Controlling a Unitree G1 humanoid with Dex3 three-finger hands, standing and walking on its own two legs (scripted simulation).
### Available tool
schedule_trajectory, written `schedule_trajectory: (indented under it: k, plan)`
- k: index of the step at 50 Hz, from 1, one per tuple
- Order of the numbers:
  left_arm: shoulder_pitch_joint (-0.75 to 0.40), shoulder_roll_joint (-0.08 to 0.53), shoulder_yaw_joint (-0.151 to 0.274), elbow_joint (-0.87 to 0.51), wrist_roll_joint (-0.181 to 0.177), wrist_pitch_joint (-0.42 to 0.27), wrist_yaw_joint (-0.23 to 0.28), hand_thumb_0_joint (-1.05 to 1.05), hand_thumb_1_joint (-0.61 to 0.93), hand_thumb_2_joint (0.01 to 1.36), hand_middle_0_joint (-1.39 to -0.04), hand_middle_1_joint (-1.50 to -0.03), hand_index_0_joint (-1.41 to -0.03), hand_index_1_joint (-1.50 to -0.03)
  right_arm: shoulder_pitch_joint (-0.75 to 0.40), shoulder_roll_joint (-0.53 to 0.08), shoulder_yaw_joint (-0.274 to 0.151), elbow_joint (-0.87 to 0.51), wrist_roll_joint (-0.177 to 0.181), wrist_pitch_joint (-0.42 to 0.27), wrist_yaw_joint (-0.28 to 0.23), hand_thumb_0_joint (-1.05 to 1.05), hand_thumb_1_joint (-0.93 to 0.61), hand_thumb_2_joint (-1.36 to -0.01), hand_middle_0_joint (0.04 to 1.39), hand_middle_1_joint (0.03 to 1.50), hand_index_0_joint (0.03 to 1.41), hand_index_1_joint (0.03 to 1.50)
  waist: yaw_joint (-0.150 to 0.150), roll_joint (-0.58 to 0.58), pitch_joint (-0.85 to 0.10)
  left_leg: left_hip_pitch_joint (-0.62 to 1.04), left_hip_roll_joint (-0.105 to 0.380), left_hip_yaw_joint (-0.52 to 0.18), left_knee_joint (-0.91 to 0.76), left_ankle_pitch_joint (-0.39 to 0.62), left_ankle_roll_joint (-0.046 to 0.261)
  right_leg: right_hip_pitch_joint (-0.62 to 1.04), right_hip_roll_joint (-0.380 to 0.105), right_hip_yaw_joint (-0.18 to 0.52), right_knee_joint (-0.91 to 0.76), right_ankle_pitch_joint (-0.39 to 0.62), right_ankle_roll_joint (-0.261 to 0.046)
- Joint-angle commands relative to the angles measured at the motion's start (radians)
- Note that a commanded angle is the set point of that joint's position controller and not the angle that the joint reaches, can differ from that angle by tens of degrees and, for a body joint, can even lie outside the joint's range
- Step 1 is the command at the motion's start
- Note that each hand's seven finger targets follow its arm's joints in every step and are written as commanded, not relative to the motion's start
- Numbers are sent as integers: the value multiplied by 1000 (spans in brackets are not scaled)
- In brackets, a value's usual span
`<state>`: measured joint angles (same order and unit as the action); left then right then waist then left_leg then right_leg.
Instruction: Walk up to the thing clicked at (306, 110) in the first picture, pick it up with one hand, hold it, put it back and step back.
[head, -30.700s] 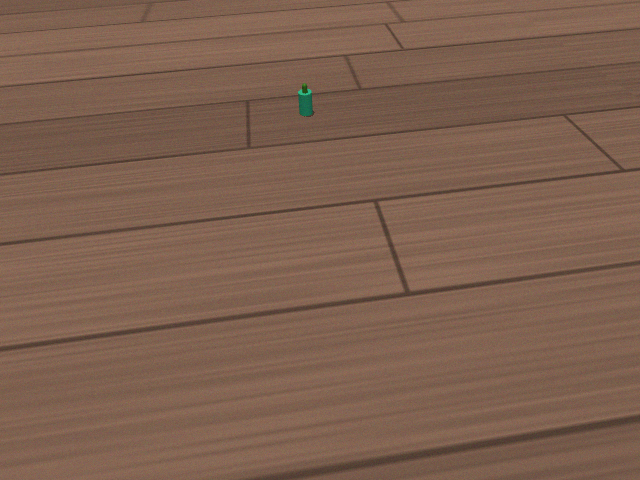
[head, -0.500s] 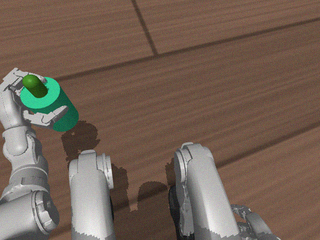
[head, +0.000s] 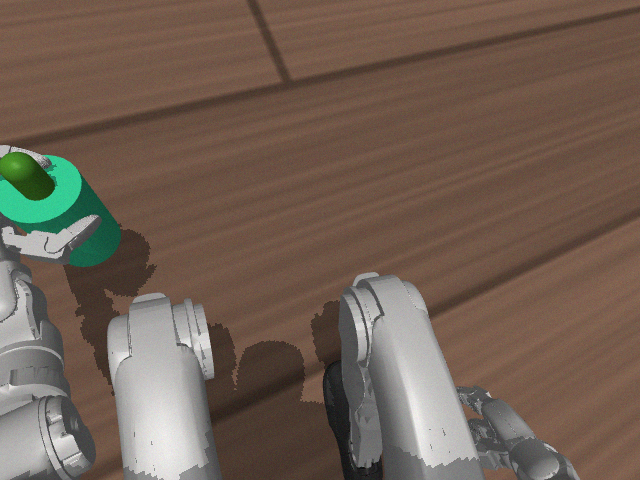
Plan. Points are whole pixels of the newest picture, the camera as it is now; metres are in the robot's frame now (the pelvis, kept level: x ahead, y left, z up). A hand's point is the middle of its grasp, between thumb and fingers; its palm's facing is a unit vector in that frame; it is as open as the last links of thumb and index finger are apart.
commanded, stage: lower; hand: left
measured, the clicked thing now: (57, 206) +0.43 +0.29 -0.09
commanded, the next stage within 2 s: loosen in 1.48 s
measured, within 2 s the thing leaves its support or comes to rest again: neither
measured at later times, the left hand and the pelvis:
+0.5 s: hand (64, 216) +0.44 +0.29 -0.14, palm faces +0.38 -0.92 -0.02, open 9.6 cm; pelvis +0.00 +0.01 -0.02, yaw -3 degrees
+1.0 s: hand (71, 222) +0.44 +0.30 -0.17, palm faces +0.38 -0.92 -0.02, open 9.6 cm; pelvis -0.01 +0.02 -0.03, yaw -6 degrees
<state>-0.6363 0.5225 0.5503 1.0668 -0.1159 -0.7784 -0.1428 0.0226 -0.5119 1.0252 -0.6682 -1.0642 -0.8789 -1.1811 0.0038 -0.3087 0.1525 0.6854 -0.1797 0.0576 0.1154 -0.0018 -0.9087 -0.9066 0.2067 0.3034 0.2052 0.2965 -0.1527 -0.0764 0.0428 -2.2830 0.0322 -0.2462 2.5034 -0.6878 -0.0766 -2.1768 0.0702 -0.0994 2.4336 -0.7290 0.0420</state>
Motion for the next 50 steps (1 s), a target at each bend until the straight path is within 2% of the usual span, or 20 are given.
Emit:
schedule_trajectory:
  k: [1,5,6,11,12,13,15,18,19,20,21,22,23,25,26,33,38,42,48,50]
  plan:
    - [-223,217,16,-209,-8,-83,12,0,116,1236,-1218,-1394,-1250,-1382,107,-254,-72,-37,-10,-3,-10,0,-909,-908,200,300,200,300,-1,297,-643,441,18,127,-249,152,66,308,18,-96,-234,236,-68]
    - [-209,203,11,-165,-17,-91,23,0,93,1215,-1265,-1399,-1280,-1400,101,-260,-57,-39,-18,-1,-6,0,-920,-910,200,300,200,300,-25,258,-620,407,18,120,-218,138,72,322,23,-103,-234,236,-61]
    - [-193,188,-4,-127,-17,-94,27,0,95,1217,-1255,-1393,-1270,-1396,90,-257,-44,-41,-18,-2,-3,0,-918,-910,200,300,200,300,-34,256,-585,381,17,114,-220,117,72,315,23,-109,-228,216,-62]
    - [-219,243,16,-88,-10,-136,46,0,138,1229,-1259,-1400,-1281,-1395,63,-273,-6,-59,-37,1,-1,0,-914,-907,200,300,200,300,-52,261,-564,391,22,94,-203,110,70,327,28,-128,-217,212,-59]
    - [-216,276,41,-90,-7,-148,54,0,142,1234,-1250,-1390,-1268,-1390,63,-279,-3,-56,-43,2,0,0,-914,-908,200,300,200,300,-42,257,-577,399,24,93,-198,125,69,342,29,-130,-215,221,-58]
    - [-215,271,27,-75,-5,-157,54,0,137,1232,-1248,-1394,-1267,-1392,45,-280,5,-58,-46,1,1,0,-918,-909,200,300,200,300,-45,261,-563,394,24,91,-196,108,69,331,31,-131,-210,206,-59]
    - [-235,318,51,-99,-3,-179,61,0,146,1221,-1245,-1383,-1264,-1381,32,-288,17,-64,-56,1,1,0,-919,-909,200,300,200,300,-47,291,-578,410,27,89,-188,128,66,344,33,-129,-204,225,-60]
    - [-208,323,58,-52,-1,-197,68,0,149,1240,-1252,-1391,-1266,-1394,19,-298,37,-68,-70,3,2,0,-923,-912,200,300,200,300,-57,303,-559,421,31,83,-180,137,62,353,35,-137,-198,238,-58]
    - [-228,353,67,-59,3,-203,75,0,138,1234,-1249,-1386,-1261,-1390,6,-299,43,-71,-73,2,0,0,-924,-913,200,300,200,300,-57,314,-544,407,34,83,-178,121,62,345,37,-137,-196,227,-60]
    - [-219,333,50,-37,2,-207,74,0,145,1234,-1257,-1395,-1273,-1395,1,-303,50,-74,-79,2,1,0,-927,-913,200,300,200,300,-73,312,-533,406,33,79,-172,115,64,349,37,-141,-197,228,-57]
    - [-203,337,61,-29,5,-210,80,0,154,1239,-1255,-1391,-1269,-1394,6,-310,56,-77,-83,3,2,0,-925,-913,200,300,200,300,-76,316,-536,422,35,73,-174,149,60,365,37,-149,-189,256,-57]
    - [-200,369,79,-35,6,-215,84,0,146,1236,-1259,-1384,-1270,-1389,2,-315,57,-74,-86,4,1,0,-923,-913,200,300,200,300,-66,321,-536,422,36,72,-174,150,58,362,38,-149,-189,254,-59]
    - [-202,352,58,-26,6,-219,79,0,146,1232,-1251,-1385,-1264,-1388,-8,-319,63,-81,-91,5,1,0,-928,-914,200,300,200,300,-78,332,-532,443,38,68,-169,157,56,352,38,-152,-184,262,-58]
    - [-191,365,62,-15,4,-225,78,0,135,1221,-1264,-1382,-1275,-1387,-8,-328,73,-82,-95,6,3,0,-928,-913,200,300,200,300,-84,334,-517,435,39,58,-173,161,53,357,40,-163,-179,268,-60]
    - [-184,353,48,6,3,-228,73,0,141,1228,-1265,-1392,-1279,-1394,-7,-331,76,-80,-98,7,4,0,-928,-913,200,300,200,300,-95,329,-521,449,39,55,-163,167,55,361,42,-165,-181,278,-57]
    - [-183,391,62,53,-12,-246,83,0,136,1234,-1267,-1393,-1283,-1394,-32,-352,109,-93,-114,5,5,0,-923,-910,200,300,200,300,-108,314,-474,425,43,39,-144,157,57,378,49,-180,-177,282,-52]
    - [-206,440,67,82,4,-269,100,0,137,1238,-1286,-1400,-1304,-1399,-59,-363,130,-105,-126,4,5,0,-918,-908,200,300,200,300,-121,322,-427,399,45,29,-149,89,58,356,53,-197,-180,231,-55]
    - [-207,438,58,94,16,-286,110,0,155,1247,-1283,-1404,-1303,-1402,-75,-380,138,-111,-138,3,5,0,-913,-907,200,300,200,300,-137,363,-415,455,51,14,-158,122,47,341,54,-212,-158,256,-54]
    - [-193,454,53,137,14,-305,122,0,126,1230,-1281,-1384,-1293,-1389,-87,-387,160,-119,-146,1,9,0,-915,-908,200,300,200,300,-142,347,-405,443,50,4,-149,126,48,363,60,-222,-163,266,-51]
    - [-185,441,43,160,14,-306,125,0,118,1231,-1283,-1389,-1300,-1391,-101,-391,166,-125,-148,0,8,0,-917,-907,200,300,200,300,-151,341,-385,442,52,-4,-151,122,49,352,60,-231,-160,263,-49]
